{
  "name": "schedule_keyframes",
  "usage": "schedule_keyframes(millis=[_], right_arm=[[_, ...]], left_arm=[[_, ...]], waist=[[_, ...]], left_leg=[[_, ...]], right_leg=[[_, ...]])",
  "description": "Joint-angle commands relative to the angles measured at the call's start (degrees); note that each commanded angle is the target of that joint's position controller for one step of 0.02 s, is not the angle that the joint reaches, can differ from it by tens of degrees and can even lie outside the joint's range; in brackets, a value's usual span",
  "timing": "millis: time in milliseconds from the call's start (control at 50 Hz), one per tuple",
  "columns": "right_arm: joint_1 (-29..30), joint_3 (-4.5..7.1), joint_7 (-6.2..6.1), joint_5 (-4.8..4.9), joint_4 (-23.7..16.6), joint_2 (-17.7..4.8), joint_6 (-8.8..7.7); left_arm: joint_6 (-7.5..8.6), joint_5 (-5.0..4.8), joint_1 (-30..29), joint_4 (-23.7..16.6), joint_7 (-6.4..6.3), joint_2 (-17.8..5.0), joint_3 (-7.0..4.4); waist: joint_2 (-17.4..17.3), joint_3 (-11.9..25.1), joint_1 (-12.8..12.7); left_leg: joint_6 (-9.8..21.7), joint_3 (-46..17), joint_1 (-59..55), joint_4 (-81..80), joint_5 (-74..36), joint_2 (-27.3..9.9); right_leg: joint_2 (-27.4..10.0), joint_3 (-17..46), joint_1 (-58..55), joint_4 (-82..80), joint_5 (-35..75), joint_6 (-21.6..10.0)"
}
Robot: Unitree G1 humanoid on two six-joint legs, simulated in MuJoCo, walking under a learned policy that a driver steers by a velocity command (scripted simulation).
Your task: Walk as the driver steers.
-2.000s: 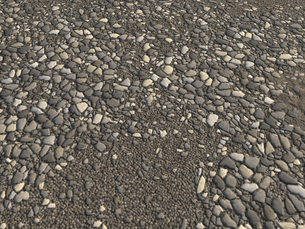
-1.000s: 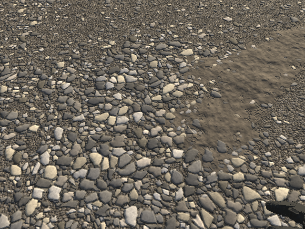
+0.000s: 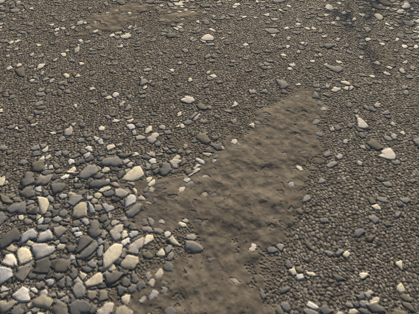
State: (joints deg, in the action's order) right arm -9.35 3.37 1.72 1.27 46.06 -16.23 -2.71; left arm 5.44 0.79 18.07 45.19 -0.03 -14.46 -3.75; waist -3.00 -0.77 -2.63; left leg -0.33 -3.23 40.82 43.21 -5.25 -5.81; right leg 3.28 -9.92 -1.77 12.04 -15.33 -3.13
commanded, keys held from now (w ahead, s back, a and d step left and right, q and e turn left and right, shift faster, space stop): w+q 0.76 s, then q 0.24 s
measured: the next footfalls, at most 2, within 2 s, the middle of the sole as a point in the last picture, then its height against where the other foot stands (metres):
left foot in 0.16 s outside the picture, level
right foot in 0.64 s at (238, 286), level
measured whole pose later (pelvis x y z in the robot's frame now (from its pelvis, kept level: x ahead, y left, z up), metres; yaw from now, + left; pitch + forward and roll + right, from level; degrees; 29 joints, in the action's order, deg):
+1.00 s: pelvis +0.54 +0.09 +0.00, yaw +35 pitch +2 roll -2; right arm -6.8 4.2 1.6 0.8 34.4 -17.2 0.1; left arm 3.2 -0.3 15.0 46.7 -1.2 -16.6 -4.1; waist -2.3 -3.9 -4.1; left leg -1.2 -0.7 37.3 43.0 4.3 -3.7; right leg -0.5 -9.6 4.8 18.8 -15.6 -0.6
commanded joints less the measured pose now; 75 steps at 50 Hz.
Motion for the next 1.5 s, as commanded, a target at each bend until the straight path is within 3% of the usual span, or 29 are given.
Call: schedule_keyframes(millis=[20,100,160,180,200,220,240,260,280,340,460,560,620,640,660,680,720,780,860,960,1040,1080,1100,1120,1140,1160,1200,1360,1500], right_arm=[[8.18,-0.31,1.21,-0.13,-6.45,-1.51,-0.97],[8.44,0.3,2.67,-0.04,-9.41,-3.06,-0.89],[-8.96,3.79,1.65,0.16,-6.66,-9.67,-0.35],[-15.66,5.28,0.23,0.01,-5.58,-14.86,0.36],[-12.6,5.47,0.23,0.13,-7.16,-17.52,-0.12],[-14.22,4.1,0.43,-0.18,-7.61,-12.84,-0.38],[-12.52,3.48,0.36,-0.32,-7.53,-10.23,-0.78],[-8.91,3.11,0.46,-0.09,-7.87,-9.19,-1.1],[-5.7,2.53,0.27,-0.17,-8.59,-7.1,-1.25],[-3.31,2.43,-0.54,-0.75,-10.04,-7.31,-1.34],[-6.81,3.2,-2.29,0.06,-8.98,-9.86,-0.34],[-10.18,3.17,-2.55,0.31,-8.0,-9.43,0.52],[-8.2,2.33,-2.47,-0.17,-9.14,-6.56,0.47],[-8.86,1.0,-2.31,-1.08,-10.29,-2.98,0.23],[-17.17,0.04,-2.23,0.7,-12.25,-0.27,-0.41],[-16.37,1.12,-2.45,1.41,-10.43,-6.7,-0.34],[-6.83,2.08,-2.5,0.06,-11.74,-9.15,0.37],[-5.51,2.25,-1.69,0.37,-12.81,-6.53,0.97],[-3.71,1.56,-1.91,-0.47,-14.2,-3.68,2.21],[1.53,1.21,-0.07,-0.54,-14.89,-2.77,2.24],[2.87,2.57,1.34,-0.75,-16.56,-5.38,2.55],[-4.71,4.21,1.08,-0.98,-14.77,-7.93,2.53],[-9.71,5.62,-0.07,-1.02,-13.88,-11.57,2.54],[-9.8,6.2,-1.51,-1.46,-15.06,-17.41,2.73],[-8.65,5.23,-0.95,-2.35,-17.26,-16.44,2.02],[-6.4,4.54,-0.46,-1.89,-17.72,-13.0,1.78],[-2.14,3.52,-0.91,-0.31,-17.07,-9.76,2.03],[1.72,3.94,-3.33,-1.31,-17.16,-10.78,3.91],[-0.01,1.94,-2.64,-1.37,-15.19,-6.86,4.81]], left_arm=[[0.0,-0.62,0.77,-1.81,-0.63,-9.29,-2.46],[-2.11,-1.29,0.25,-1.36,-1.49,-11.55,-3.09],[-3.06,-1.81,-2.34,-1.96,-2.38,-13.13,-3.15],[-2.16,-0.45,-0.63,-3.02,-2.35,-9.87,-1.92],[-0.23,-0.03,3.88,-5.48,-1.17,-3.51,0.18],[2.06,-1.73,-2.25,-6.13,0.06,-8.79,-0.69],[2.97,-3.42,-6.7,-7.88,0.53,-9.61,-0.78],[3.3,-2.59,-7.7,-8.09,0.22,-8.58,-0.51],[2.96,-0.98,-7.76,-7.68,-0.2,-9.34,-1.02],[0.92,-0.05,-4.93,-7.52,-0.3,-8.36,-1.15],[0.55,-0.15,-16.03,-10.03,-0.01,-4.8,0.62],[1.75,-1.35,-18.8,-11.17,1.17,-8.19,-0.63],[2.67,-0.83,-8.28,-9.0,0.79,-11.04,-2.48],[2.76,0.09,0.23,-8.41,0.25,-14.28,-3.34],[1.95,0.75,4.28,-6.2,0.61,-18.94,-4.37],[1.73,-0.62,3.04,-7.06,0.81,-13.35,-3.36],[0.91,-0.29,-1.89,-7.74,0.37,-8.79,-1.75],[0.86,0.13,-5.1,-6.71,0.03,-6.34,-0.9],[0.73,-0.1,-6.4,-4.62,-0.41,-9.77,-2.07],[-1.4,-1.08,-7.48,-2.91,-1.55,-11.36,-2.4],[-2.35,-2.72,-7.56,-2.17,-1.59,-13.52,-3.16],[-2.74,-3.51,-8.59,-2.44,-1.73,-13.06,-3.19],[-2.54,-2.37,-5.78,-2.39,-1.46,-11.34,-2.61],[-2.33,1.77,-2.58,-4.53,-0.85,-5.06,-0.55],[-2.03,0.76,-0.49,-4.71,-0.07,-7.97,-0.12],[-2.28,-1.16,-5.44,-4.86,0.2,-11.77,-1.11],[-3.24,-0.59,-9.08,-5.25,-0.79,-10.53,-0.87],[-5.26,-0.48,-8.42,-4.52,-1.31,-7.54,0.09],[-4.51,0.1,-8.0,-5.54,0.24,-6.4,-0.02]], waist=[[4.62,-4.79,-2.04],[7.17,-2.17,-0.09],[7.9,8.1,10.46],[-0.79,13.61,11.9],[-12.68,20.23,5.46],[-4.15,22.8,10.16],[-1.42,14.85,9.78],[4.34,8.02,6.54],[4.45,5.61,4.53],[1.82,3.36,1.36],[-1.4,1.88,5.5],[-3.53,2.38,6.03],[-4.28,6.43,-0.19],[2.75,14.25,-3.33],[23.07,19.53,0.87],[16.68,15.52,-0.88],[7.52,5.09,-1.74],[9.75,0.2,1.08],[8.55,0.42,2.54],[8.58,2.31,0.76],[9.09,3.06,1.46],[7.37,6.29,5.78],[1.8,9.34,7.69],[-14.43,13.36,3.41],[-12.32,25.63,4.36],[-4.46,22.18,6.44],[1.56,12.26,4.03],[-3.36,11.14,1.71],[-5.05,7.32,1.63]], left_leg=[[1.4,2.65,2.04,-5.32,-0.43,0.45],[4.78,8.24,-1.78,-7.55,10.78,4.54],[9.98,9.36,-27.84,-11.83,11.59,10.33],[13.78,-5.94,-45.3,-12.16,7.89,0.61],[26.36,-39.88,-63.09,-19.62,15.26,-12.75],[24.31,-41.31,-64.5,-24.5,19.25,-12.66],[21.72,-32.64,-58.14,-25.08,17.82,-10.83],[19.74,-26.18,-48.3,-25.64,11.84,-8.22],[18.71,-21.71,-41.66,-26.28,6.19,-6.33],[18.91,-16.86,-31.08,-29.3,-1.74,-3.75],[13.79,-9.39,-23.8,-27.9,3.01,2.22],[11.7,-18.23,-30.47,-21.78,11.36,-1.22],[8.11,-18.21,-28.64,-10.72,9.46,1.82],[5.73,-12.87,-22.03,5.49,18.02,5.73],[2.39,-6.1,-1.77,23.74,40.7,12.35],[1.5,-7.5,5.29,31.29,37.75,7.52],[0.98,-4.73,4.76,31.92,28.1,3.8],[0.53,-3.72,-0.52,26.2,23.44,0.76],[-1.99,-0.82,-0.77,16.88,21.33,0.93],[-1.07,3.59,-9.07,-0.3,6.19,2.4],[2.22,5.55,-12.95,-7.54,11.67,4.39],[5.23,7.67,-23.33,-15.19,8.69,7.98],[7.99,2.84,-34.63,-17.95,-7.19,6.13],[16.3,-17.84,-50.01,-12.22,-38.66,-9.27],[26.69,-35.57,-55.87,-17.07,-27.46,-17.46],[23.88,-29.8,-51.91,-19.48,-18.69,-13.93],[17.59,-21.27,-39.94,-21.19,-7.56,-8.06],[14.25,-16.75,-23.81,-23.44,3.58,-2.42],[8.69,-18.3,-19.81,-19.38,19.68,0.35]], right_leg=[[-17.52,2.02,-0.38,-3.27,25.28,-5.75],[-19.15,-0.5,-6.84,6.14,49.71,-4.12],[-16.29,-2.62,0.08,31.63,60.54,-0.68],[-12.61,-2.45,15.21,50.03,33.08,1.76],[1.15,6.69,39.24,70.67,-17.07,5.32],[-1.85,17.55,45.38,72.64,-16.29,3.46],[-4.28,16.9,47.7,69.31,-12.05,2.22],[-6.71,15.97,46.42,63.17,-8.46,2.07],[-8.5,15.59,43.06,58.11,-6.55,2.58],[-9.59,14.44,37.27,51.48,-3.95,5.04],[-5.1,11.67,31.03,25.91,16.9,7.87],[-3.2,14.22,27.77,17.01,14.92,5.87],[-5.34,14.64,12.35,13.81,11.84,1.44],[-15.51,24.65,-1.69,14.08,7.86,-2.19],[-27.78,53.13,-16.96,7.74,-5.54,-12.13],[-27.88,56.97,-14.78,5.05,-19.3,-11.63],[-22.42,38.79,-1.87,4.28,-9.31,-7.29],[-17.63,25.02,8.28,0.99,7.3,-6.29],[-18.52,14.22,8.98,1.81,35.9,-8.19],[-16.33,4.15,8.28,3.46,36.3,-5.74],[-18.38,3.31,3.78,10.33,39.75,-4.22],[-16.09,1.03,4.73,23.01,43.24,-1.81],[-12.3,-0.2,12.12,35.3,32.59,1.52],[-4.57,-0.27,31.88,55.4,-19.07,5.69],[-0.3,12.8,38.81,67.86,-26.95,6.76],[-2.98,15.91,41.17,68.36,-21.08,6.27],[-6.0,15.43,41.25,60.67,-13.6,6.12],[-3.6,13.86,26.47,38.04,-4.26,7.74],[-3.91,11.38,14.29,15.6,4.06,3.46]])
